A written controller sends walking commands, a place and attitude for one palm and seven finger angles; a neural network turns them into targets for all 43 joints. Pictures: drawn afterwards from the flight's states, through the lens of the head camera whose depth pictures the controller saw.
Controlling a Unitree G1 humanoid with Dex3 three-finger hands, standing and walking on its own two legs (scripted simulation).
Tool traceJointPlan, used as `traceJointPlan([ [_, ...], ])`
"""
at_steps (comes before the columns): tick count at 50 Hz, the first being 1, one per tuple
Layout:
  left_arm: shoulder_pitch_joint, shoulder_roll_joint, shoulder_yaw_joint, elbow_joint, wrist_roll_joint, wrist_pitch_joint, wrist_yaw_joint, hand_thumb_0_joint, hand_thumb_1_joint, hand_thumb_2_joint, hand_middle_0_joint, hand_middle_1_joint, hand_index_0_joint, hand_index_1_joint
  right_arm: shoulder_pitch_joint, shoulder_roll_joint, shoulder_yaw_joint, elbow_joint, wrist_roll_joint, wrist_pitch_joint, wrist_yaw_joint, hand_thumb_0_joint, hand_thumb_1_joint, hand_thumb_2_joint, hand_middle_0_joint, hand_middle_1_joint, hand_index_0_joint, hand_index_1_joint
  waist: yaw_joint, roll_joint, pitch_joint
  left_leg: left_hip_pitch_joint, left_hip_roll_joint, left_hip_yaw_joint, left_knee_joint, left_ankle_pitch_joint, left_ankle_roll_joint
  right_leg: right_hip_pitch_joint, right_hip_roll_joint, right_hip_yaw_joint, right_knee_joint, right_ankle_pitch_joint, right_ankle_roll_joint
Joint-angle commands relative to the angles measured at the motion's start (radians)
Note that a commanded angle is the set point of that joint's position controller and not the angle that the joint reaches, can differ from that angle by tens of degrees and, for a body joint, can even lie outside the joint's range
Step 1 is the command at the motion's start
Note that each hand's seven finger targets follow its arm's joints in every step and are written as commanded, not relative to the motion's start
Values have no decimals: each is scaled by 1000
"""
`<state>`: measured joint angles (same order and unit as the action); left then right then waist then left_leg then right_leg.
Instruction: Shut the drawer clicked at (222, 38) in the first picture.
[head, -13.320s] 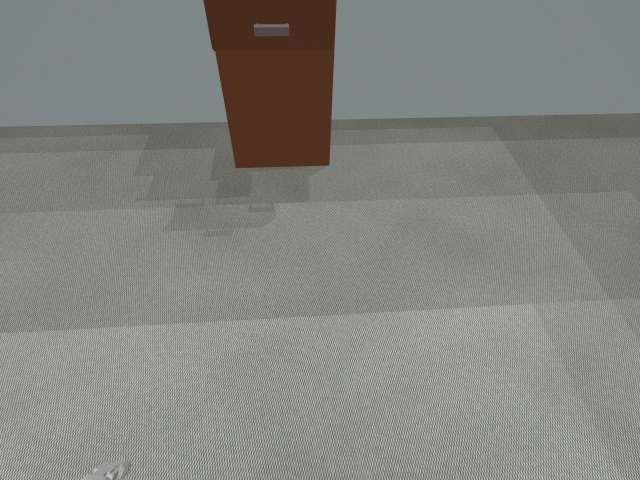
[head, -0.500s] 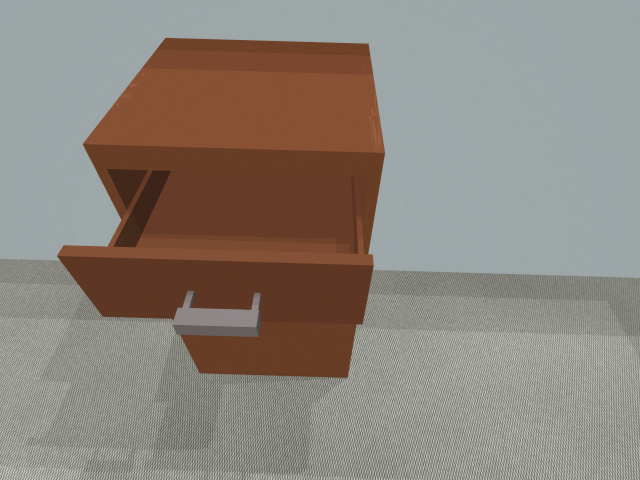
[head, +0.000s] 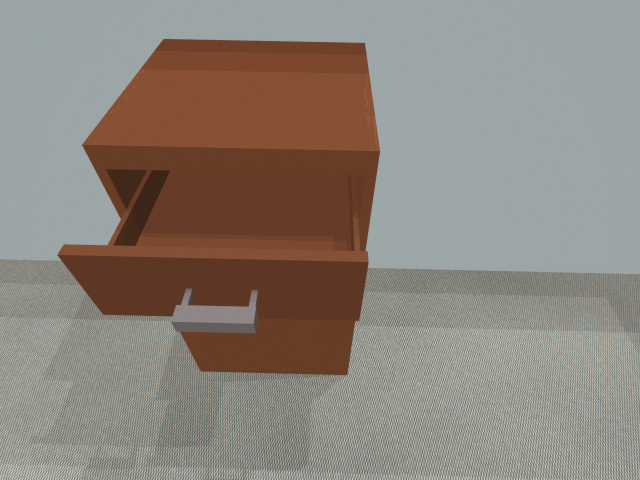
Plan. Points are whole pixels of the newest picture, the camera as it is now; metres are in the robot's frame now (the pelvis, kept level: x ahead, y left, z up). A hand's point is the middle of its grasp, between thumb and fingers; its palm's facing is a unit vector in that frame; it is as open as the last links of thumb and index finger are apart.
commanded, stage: look again from close up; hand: left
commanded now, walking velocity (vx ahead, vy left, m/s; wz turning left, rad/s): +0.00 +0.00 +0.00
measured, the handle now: (218, 306) +0.36 +0.18 -0.03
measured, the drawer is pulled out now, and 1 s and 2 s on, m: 0.19 0.19 0.19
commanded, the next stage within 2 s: raise the hand and make a fist in 0.22 s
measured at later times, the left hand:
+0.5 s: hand out of the picture +0.11 +0.19 -0.06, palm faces +0.24 -0.95 -0.22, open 7.0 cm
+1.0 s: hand (212, 454) +0.15 +0.13 +0.02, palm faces +0.05 -1.00 -0.06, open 4.6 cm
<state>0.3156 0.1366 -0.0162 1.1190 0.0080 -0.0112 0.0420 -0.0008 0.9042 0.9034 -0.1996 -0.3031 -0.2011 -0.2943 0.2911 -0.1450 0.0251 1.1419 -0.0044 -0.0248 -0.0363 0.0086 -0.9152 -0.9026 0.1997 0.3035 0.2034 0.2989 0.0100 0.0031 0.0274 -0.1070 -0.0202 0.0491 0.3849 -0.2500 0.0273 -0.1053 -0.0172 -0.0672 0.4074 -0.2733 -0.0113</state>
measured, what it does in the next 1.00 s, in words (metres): lowers itself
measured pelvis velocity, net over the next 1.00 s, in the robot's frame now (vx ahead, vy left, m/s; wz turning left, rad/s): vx -0.06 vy -0.02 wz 0.04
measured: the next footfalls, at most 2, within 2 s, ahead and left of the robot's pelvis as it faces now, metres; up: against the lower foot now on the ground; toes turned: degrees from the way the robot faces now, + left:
none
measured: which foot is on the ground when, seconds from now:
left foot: down 0.00-1.00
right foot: down 0.00-1.00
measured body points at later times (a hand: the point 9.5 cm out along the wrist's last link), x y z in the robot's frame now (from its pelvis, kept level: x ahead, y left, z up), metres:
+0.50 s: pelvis -0.03 +0.00 -0.01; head -0.04 -0.02 +0.44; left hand +0.10 +0.24 -0.05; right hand +0.04 -0.26 -0.14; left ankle -0.02 +0.10 -0.74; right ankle -0.03 -0.11 -0.74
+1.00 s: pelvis -0.06 -0.02 -0.08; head -0.01 -0.03 +0.37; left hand +0.14 +0.18 +0.02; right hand +0.17 -0.21 -0.15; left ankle -0.03 +0.10 -0.74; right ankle -0.03 -0.11 -0.74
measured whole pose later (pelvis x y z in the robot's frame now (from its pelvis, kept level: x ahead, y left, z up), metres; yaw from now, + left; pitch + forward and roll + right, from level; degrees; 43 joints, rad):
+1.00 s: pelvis -0.06 -0.02 -0.08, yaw +2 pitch +10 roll -2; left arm 0.41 0.17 0.00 -0.14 -0.20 -0.52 -0.13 0.02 0.90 0.91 -0.70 -0.86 -0.71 -0.85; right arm 0.16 -0.21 0.04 0.53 0.02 -0.21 -0.03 0.01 -0.90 -0.90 0.20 0.30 0.21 0.30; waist 0.05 0.06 -0.11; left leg -0.80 0.02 -0.04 1.10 -0.48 -0.01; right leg -0.75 -0.01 -0.15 1.07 -0.50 -0.06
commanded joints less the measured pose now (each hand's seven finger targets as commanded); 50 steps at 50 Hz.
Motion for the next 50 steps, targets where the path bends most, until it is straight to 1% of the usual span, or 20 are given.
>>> traceJointPlan([
  [1,80,89,15,-23,-1,-13,2,0,900,900,-200,-300,-200,-300,66,-86,-11,-19,-2,-9,-1,0,-900,-900,200,300,200,300,-2,-13,60,-40,114,-98,-65,222,13,-37,-97,96,-68,190,-26],
  [15,101,74,13,-19,0,-15,2,0,900,900,-200,-300,-200,-300,87,-64,-11,-12,-1,-7,1,0,-900,-900,200,300,200,300,-2,-10,79,-61,108,-98,-70,164,11,-67,-93,103,-81,132,-29],
  [16,134,113,16,4,21,-53,38,0,900,900,-200,-300,-200,-300,-31,-95,-15,-88,2,-25,13,0,-900,-900,200,300,200,300,30,-96,90,-173,116,-61,179,265,-22,-74,-156,150,-43,692,-1],
  [17,-579,289,73,-1483,-190,-256,12,0,900,900,-220,-322,-220,-322,7,-305,-49,-427,40,-155,-32,0,-900,-900,200,300,200,300,-111,107,-383,122,25,-54,36,280,11,-24,-54,85,49,444,-7],
  [18,-231,215,62,-1247,-113,-193,57,0,900,900,-240,-343,-240,-343,-99,-201,-16,-386,32,-240,-55,0,-900,-900,200,300,200,300,-12,281,-384,159,56,-24,25,406,14,-52,2,56,78,217,-35],
  [19,-175,174,45,-1168,-134,-140,114,0,900,900,-260,-365,-260,-365,-84,-220,-47,-330,36,-274,-52,0,-900,-900,200,300,200,300,-37,244,-297,60,62,-38,31,317,-20,-112,2,15,87,83,-25],
  [20,89,-32,-66,-960,-128,-48,106,0,900,900,-280,-387,-280,-387,-44,-172,-42,-317,53,-276,-36,0,-900,-900,200,300,200,300,-44,117,-164,-36,68,-59,26,206,-11,-169,-2,-12,88,58,-15],
  [21,-45,-73,-128,-1180,-165,-71,84,0,900,900,-300,-408,-300,-408,-61,-207,-39,-403,60,-285,-35,0,-900,-900,200,300,200,300,-51,81,-65,-108,61,-82,35,101,-3,-183,-7,-24,82,54,-11],
  [25,-16,-65,-134,-1168,-146,-230,45,0,900,900,-380,-495,-380,-495,-95,-237,-60,-514,31,-341,-37,0,-900,-900,200,300,200,300,-85,-205,20,-269,11,-96,174,-113,4,-419,11,-18,108,-201,3],
  [27,145,-85,-77,-1018,-173,-339,-25,0,900,900,-420,-538,-420,-538,-127,-230,-80,-563,15,-342,-18,0,-900,-900,200,300,200,300,-24,-329,20,-409,11,-84,260,-156,-16,-514,10,-21,182,-301,0],
  [28,255,-82,-48,-996,-196,-403,-75,0,900,900,-440,-560,-440,-560,-147,-226,-84,-592,12,-340,-3,0,-900,-900,200,300,200,300,13,-341,-2,-459,9,-72,295,-154,-24,-521,11,-16,217,-304,-3],
  [29,343,-36,15,-973,-209,-459,-130,0,900,900,-460,-582,-460,-582,-155,-228,-92,-615,12,-327,20,0,-900,-900,200,300,200,300,54,-263,-42,-478,-1,-58,316,-134,-37,-492,9,-6,253,-265,-18],
  [31,349,43,107,-1006,-224,-556,-212,0,900,900,-500,-625,-500,-625,-196,-236,-101,-687,7,-292,51,0,-900,-900,200,300,200,300,69,-159,-111,-528,-17,-23,399,-99,-43,-473,5,6,348,-163,-31],
  [34,317,120,154,-1090,-155,-484,-172,0,900,900,-560,-690,-560,-690,-233,-221,-95,-788,20,-206,55,0,-900,-900,200,300,200,300,104,35,-153,-569,-33,13,416,-113,-29,-441,-4,37,396,-121,-39],
  [35,228,92,92,-1223,-141,-458,-147,0,900,900,-580,-712,-580,-712,-252,-212,-84,-843,26,-184,55,0,-900,-900,200,300,200,300,89,82,-182,-560,-32,13,416,-124,-22,-450,-5,47,405,-127,-41],
  [38,61,100,98,-1443,-125,-471,-52,0,900,900,-640,-777,-640,-777,-176,-178,-85,-856,17,-164,36,0,-900,-900,200,300,200,300,41,119,-298,-517,-3,-14,465,-91,-3,-482,7,71,427,-86,-38],
  [41,-40,76,58,-1628,-158,-589,-31,0,900,900,-700,-842,-700,-842,-121,-167,-79,-818,11,-180,16,0,-900,-900,200,300,200,300,-32,87,-365,-493,23,-51,541,-36,8,-532,27,85,450,-38,-26],
  [45,-115,47,-61,-1572,-178,-654,-152,0,900,900,-780,-928,-780,-928,-131,-195,-57,-759,16,-242,4,0,-900,-900,200,300,200,300,-114,64,-292,-540,36,-87,594,-82,11,-625,21,93,440,-105,-17],
  [47,-40,33,-92,-1445,-191,-580,-223,0,900,900,-820,-972,-820,-972,-124,-207,-51,-755,28,-257,-6,0,-900,-900,200,300,200,300,-112,-10,-238,-594,33,-94,583,-147,10,-610,13,110,391,-190,-7],
  [50,118,97,-16,-1275,-205,-371,-289,0,900,900,-880,-1037,-880,-1037,-128,-223,-49,-785,55,-226,-22,0,-900,-900,200,300,200,300,-51,-150,-229,-646,10,-70,550,-165,12,-487,-19,181,285,-278,20],
])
